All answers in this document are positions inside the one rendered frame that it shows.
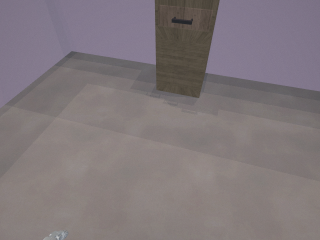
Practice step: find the handle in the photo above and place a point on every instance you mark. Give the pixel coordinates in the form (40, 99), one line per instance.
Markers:
(181, 21)

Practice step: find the cabinet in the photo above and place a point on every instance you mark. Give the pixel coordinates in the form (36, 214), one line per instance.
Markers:
(182, 54)

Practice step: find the drawer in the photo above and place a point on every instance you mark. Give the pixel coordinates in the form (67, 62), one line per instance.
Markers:
(201, 17)

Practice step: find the left robot hand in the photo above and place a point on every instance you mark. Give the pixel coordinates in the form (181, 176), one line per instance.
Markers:
(57, 235)

